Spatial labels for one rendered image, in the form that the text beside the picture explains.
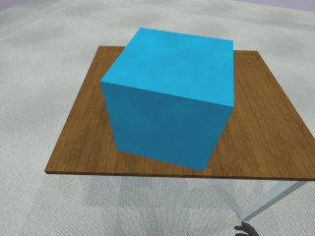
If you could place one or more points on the robot right hand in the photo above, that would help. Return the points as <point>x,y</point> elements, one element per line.
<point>247,228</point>

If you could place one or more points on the table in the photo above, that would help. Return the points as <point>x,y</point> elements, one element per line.
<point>264,137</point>

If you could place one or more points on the carton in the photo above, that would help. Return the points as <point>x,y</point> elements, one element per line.
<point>169,95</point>

